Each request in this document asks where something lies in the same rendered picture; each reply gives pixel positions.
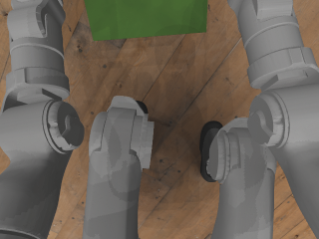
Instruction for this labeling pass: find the right robot thigh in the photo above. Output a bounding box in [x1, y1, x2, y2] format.
[210, 127, 275, 239]

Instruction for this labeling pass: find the left robot upper arm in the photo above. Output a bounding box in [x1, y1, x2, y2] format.
[0, 99, 85, 239]

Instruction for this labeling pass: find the robot left forearm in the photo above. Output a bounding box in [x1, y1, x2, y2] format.
[0, 0, 70, 117]

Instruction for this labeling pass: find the robot right forearm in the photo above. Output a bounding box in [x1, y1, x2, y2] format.
[227, 0, 319, 92]

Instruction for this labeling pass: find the right robot foot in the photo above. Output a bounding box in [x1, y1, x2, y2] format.
[199, 120, 222, 182]

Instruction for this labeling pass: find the right robot upper arm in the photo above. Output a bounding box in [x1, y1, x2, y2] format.
[247, 83, 319, 239]

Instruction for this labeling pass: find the carton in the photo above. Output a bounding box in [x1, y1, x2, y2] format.
[84, 0, 208, 41]

